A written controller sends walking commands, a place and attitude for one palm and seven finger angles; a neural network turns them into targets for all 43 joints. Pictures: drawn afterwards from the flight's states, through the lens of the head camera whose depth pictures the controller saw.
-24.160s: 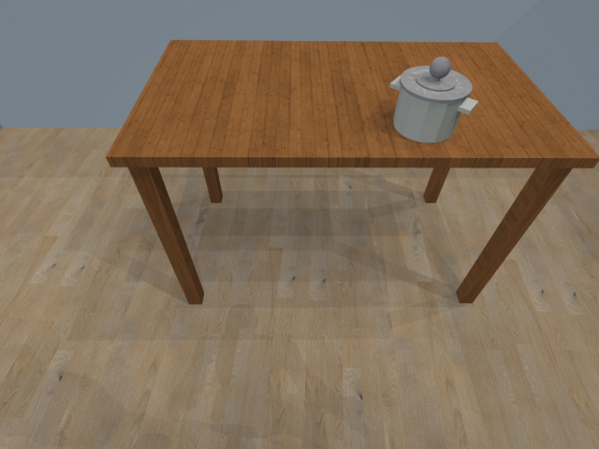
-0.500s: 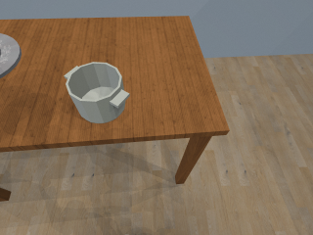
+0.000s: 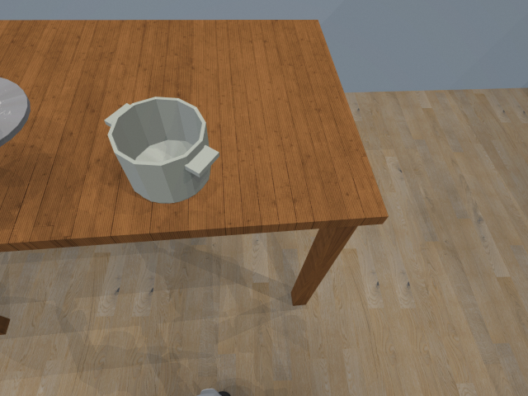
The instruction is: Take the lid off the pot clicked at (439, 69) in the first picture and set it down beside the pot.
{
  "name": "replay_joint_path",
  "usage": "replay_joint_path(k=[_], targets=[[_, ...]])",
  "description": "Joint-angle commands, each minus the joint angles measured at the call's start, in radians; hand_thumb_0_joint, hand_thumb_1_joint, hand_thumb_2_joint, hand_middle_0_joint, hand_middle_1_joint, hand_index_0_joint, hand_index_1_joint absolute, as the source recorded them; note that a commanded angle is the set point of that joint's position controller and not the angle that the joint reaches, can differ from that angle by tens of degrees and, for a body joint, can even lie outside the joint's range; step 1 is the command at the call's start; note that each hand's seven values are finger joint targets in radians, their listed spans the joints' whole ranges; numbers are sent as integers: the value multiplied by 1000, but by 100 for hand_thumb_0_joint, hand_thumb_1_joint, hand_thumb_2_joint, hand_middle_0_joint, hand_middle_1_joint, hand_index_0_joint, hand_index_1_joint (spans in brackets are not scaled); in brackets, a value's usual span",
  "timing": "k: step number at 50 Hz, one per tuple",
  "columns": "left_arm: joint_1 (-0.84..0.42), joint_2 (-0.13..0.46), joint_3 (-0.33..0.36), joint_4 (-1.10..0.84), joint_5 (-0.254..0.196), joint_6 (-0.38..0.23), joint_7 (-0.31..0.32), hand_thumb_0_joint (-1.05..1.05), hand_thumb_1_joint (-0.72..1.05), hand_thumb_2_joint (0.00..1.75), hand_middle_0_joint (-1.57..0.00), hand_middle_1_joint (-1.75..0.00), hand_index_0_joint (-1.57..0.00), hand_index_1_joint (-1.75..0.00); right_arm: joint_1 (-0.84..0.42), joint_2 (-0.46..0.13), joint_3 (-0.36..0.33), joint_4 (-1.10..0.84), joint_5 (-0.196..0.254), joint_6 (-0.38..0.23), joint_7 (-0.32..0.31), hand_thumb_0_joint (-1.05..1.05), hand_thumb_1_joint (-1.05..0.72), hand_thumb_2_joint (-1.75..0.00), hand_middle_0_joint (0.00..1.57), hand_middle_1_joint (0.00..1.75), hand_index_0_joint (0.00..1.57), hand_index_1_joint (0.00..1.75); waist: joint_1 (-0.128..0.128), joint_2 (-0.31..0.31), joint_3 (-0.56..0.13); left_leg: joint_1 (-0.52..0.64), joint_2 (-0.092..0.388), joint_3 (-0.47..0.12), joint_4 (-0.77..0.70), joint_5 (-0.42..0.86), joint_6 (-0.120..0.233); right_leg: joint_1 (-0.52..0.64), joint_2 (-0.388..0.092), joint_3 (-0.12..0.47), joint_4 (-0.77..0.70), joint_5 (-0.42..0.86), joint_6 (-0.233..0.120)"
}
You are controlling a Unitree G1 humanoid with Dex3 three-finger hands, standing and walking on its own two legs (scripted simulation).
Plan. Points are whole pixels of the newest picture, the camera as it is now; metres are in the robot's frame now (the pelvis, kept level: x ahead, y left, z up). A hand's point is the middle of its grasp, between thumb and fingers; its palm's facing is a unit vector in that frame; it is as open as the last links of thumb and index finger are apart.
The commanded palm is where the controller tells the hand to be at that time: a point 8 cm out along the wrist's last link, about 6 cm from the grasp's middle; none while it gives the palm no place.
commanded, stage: lower the lid onto the table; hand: left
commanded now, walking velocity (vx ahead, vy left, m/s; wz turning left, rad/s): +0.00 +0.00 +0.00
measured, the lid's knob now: out of the picture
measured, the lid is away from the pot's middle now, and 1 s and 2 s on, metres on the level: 0.24 0.22 0.22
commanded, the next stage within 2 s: none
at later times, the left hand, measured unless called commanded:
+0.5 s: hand out of the picture +0.47 +0.36 +0.16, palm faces -0.42 -0.19 -0.89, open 6.3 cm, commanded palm +0.52 +0.36 +0.23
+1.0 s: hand out of the picture +0.46 +0.36 +0.13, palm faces -0.44 -0.19 -0.88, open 6.3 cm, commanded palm +0.52 +0.37 +0.20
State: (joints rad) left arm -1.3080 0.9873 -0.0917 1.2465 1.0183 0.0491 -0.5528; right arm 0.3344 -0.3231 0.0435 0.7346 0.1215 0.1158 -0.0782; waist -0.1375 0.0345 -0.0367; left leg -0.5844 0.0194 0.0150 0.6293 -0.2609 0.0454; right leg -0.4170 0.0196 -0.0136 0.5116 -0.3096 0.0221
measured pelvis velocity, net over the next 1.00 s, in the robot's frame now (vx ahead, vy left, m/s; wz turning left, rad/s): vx -0.01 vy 0.01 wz -0.02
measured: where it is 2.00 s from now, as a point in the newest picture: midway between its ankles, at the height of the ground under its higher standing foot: outside the picture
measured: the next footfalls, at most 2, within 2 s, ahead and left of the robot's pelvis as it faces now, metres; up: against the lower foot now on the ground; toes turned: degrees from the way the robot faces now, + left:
none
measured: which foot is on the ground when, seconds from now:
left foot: down 0.00-1.00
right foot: down 0.00-1.00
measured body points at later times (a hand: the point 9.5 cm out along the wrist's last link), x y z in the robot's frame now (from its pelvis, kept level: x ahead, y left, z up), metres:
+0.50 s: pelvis -0.01 +0.01 -0.01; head +0.09 +0.03 +0.43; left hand +0.49 +0.37 +0.21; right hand -0.01 -0.27 -0.12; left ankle +0.02 +0.09 -0.73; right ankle -0.04 -0.14 -0.73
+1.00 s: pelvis -0.01 +0.01 -0.01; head +0.08 +0.02 +0.43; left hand +0.48 +0.36 +0.18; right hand -0.03 -0.28 -0.12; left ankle +0.02 +0.09 -0.73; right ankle -0.04 -0.14 -0.73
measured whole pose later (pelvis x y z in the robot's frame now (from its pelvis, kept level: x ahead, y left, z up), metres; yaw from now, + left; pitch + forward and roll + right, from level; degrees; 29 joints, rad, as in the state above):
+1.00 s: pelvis -0.01 +0.01 -0.01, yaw -1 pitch +15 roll -4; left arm -1.23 0.97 -0.04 1.29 1.03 -0.05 -0.49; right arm 0.36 -0.31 0.05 0.73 0.12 0.12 -0.11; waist -0.17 0.04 -0.06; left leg -0.72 0.04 0.02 0.75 -0.30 0.05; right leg -0.55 0.03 -0.01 0.63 -0.35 0.03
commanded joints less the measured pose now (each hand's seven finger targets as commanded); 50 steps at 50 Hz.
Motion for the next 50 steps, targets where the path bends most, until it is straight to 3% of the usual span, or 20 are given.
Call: replay_joint_path(k=[1, 3, 6, 9, 11, 12, 16, 18, 20, 22, 23, 25, 29, 33, 38, 41, 42, 43, 47, 50], targets=[[-510, 258, 35, -213, -5, -14, 57, 0, 88, 63, -96, -109, -97, -109, 102, -180, -62, -47, -7, -14, -14, 0, -90, -90, 20, 30, 20, 30, -18, 159, -433, 495, -10, -27, 3, 397, 32, -100, 58, -47, -41, 256, -27], [-523, 306, 72, -243, -2, -26, 63, 0, 88, 63, -96, -109, -97, -109, 103, -183, -63, -46, -11, -12, -17, 0, -90, -90, 20, 30, 20, 30, -8, 173, -483, 516, -6, -32, 11, 432, 28, -93, 59, -44, -28, 263, -26], [-537, 305, 69, -241, 1, -34, 67, 0, 88, 63, -96, -109, -97, -109, 108, -180, -64, -49, -8, -17, -20, 0, -90, -90, 20, 30, 20, 30, -15, 175, -486, 515, -10, -34, 20, 415, 31, -105, 59, -45, -27, 258, -28], [-566, 309, 77, -278, 1, -46, 74, 0, 88, 63, -96, -109, -97, -109, 113, -179, -65, -49, -12, -18, -22, 0, -90, -90, 20, 30, 20, 30, -8, 242, -520, 566, 0, -52, 32, 496, 20, -140, 62, -48, -18, 251, -32], [-503, 271, 56, -199, 1, -47, 72, 0, 88, 63, -96, -109, -97, -109, 119, -179, -63, -43, -13, -21, -22, 0, -90, -90, 20, 30, 20, 30, -16, 199, -445, 514, -3, -47, 27, 416, 19, -168, 65, -56, -20, 215, -31], [-481, 264, 51, -217, -12, -59, 67, 0, 88, 63, -96, -109, -97, -109, 105, -175, -56, -49, -7, -23, -25, 0, -90, -90, 20, 30, 20, 30, -4, 191, -458, 513, 1, -44, 21, 447, 18, -150, 64, -56, -12, 229, -32], [-487, 285, 56, -172, 1, -54, 78, 0, 88, 63, -96, -109, -97, -109, 111, -185, -58, -46, -8, -9, -27, 0, -90, -90, 20, 30, 20, 30, -18, 141, -421, 429, -8, -36, 16, 299, 21, -150, 61, -48, -11, 198, -31], [-565, 324, 87, -278, 3, -67, 88, 0, 88, 63, -96, -109, -97, -109, 117, -186, -63, -46, -13, -10, -32, 0, -90, -90, 20, 30, 20, 30, -8, 213, -531, 522, 5, -48, 32, 420, 18, -152, 60, -45, 4, 229, -31], [-586, 309, 78, -304, 7, -73, 89, 0, 88, 63, -96, -109, -97, -109, 129, -183, -67, -47, -14, -16, -32, 0, -90, -90, 20, 30, 20, 30, -13, 261, -553, 571, 8, -62, 47, 483, 10, -190, 64, -50, 6, 228, -32], [-547, 252, 51, -290, -11, -82, 80, 0, 88, 63, -96, -109, -97, -109, 130, -174, -64, -48, -12, -24, -37, 0, -90, -90, 20, 30, 20, 30, -7, 241, -553, 595, 15, -69, 53, 560, 3, -208, 69, -60, 14, 227, -33], [-555, 289, 85, -279, -2, -78, 85, 0, 88, 63, -96, -109, -97, -109, 140, -182, -74, -38, -19, -20, -34, 0, -90, -90, 20, 30, 20, 30, -15, 236, -556, 597, 20, -71, 58, 525, 3, -222, 68, -54, 10, 209, -27], [-494, 281, 82, -203, -1, -76, 86, 0, 88, 63, -96, -109, -97, -109, 146, -184, -71, -36, -16, -16, -33, 0, -90, -90, 20, 30, 20, 30, -21, 169, -489, 512, 6, -62, 52, 420, 14, -215, 69, -56, 8, 198, -28], [-456, 237, 48, -149, 2, -71, 90, 0, 88, 63, -96, -109, -97, -109, 145, -183, -68, -30, -16, -7, -29, 0, -90, -90, 20, 30, 20, 30, -20, 188, -439, 478, 4, -55, 56, 394, 10, -245, 70, -57, 17, 185, -34], [-513, 274, 72, -232, 8, -80, 101, 0, 88, 63, -96, -109, -97, -109, 143, -183, -69, -36, -18, -3, -33, 0, -90, -90, 20, 30, 20, 30, -14, 232, -508, 511, 9, -59, 63, 419, 8, -233, 70, -51, 26, 189, -35], [-489, 340, 123, -232, 6, -96, 108, 0, 88, 63, -96, -109, -97, -109, 151, -184, -68, -40, -16, -9, -45, 0, -90, -90, 20, 30, 20, 30, -16, 174, -546, 478, 1, -49, 74, 371, 20, -190, 69, -43, 36, 205, -28], [-467, 330, 106, -201, 5, -96, 107, 0, 88, 63, -96, -109, -97, -109, 146, -184, -64, -40, -12, -8, -45, 0, -90, -90, 20, 30, 20, 30, -22, 177, -481, 417, -7, -33, 72, 305, 22, -191, 67, -42, 34, 204, -30], [-467, 292, 78, -236, -7, -104, 104, 0, 88, 63, -96, -109, -97, -109, 135, -179, -59, -42, -8, -12, -47, 0, -90, -90, 20, 30, 20, 30, -15, 203, -503, 448, 1, -36, 72, 370, 20, -199, 68, -48, 46, 214, -33], [-481, 333, 110, -230, 8, -100, 112, 0, 88, 63, -96, -109, -97, -109, 145, -185, -65, -35, -16, -6, -44, 0, -90, -90, 20, 30, 20, 30, -14, 229, -505, 458, 4, -43, 76, 355, 15, -215, 68, -42, 41, 196, -32], [-427, 279, 76, -216, -3, -108, 106, 0, 88, 63, -96, -109, -97, -109, 136, -176, -57, -43, -12, -10, -47, 0, -90, -90, 20, 30, 20, 30, -14, 214, -479, 438, 3, -35, 84, 400, 17, -218, 72, -52, 56, 219, -35], [-394, 327, 104, -165, 2, -101, 110, 0, 88, 63, -96, -109, -97, -109, 141, -184, -58, -44, -12, -1, -48, 0, -90, -90, 20, 30, 20, 30, -25, 146, -435, 352, -8, -23, 85, 266, 24, -199, 69, -41, 49, 201, -30]])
